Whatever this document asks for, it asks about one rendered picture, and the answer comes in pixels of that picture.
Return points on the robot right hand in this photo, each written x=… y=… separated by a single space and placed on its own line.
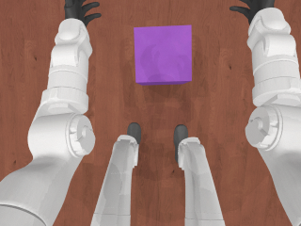
x=254 y=7

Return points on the left robot forearm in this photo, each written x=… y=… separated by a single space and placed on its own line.
x=68 y=73

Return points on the robot right upper arm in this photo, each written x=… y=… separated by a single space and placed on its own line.
x=275 y=130

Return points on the right robot forearm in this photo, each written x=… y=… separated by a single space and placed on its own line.
x=274 y=60

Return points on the left robot foot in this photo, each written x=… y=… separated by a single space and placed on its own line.
x=134 y=130

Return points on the robot left hand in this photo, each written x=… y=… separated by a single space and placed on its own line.
x=75 y=10

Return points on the left robot shin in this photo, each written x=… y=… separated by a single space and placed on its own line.
x=124 y=137

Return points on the robot left upper arm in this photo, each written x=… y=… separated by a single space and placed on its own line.
x=34 y=194

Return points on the carton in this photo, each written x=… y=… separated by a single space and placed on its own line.
x=163 y=55

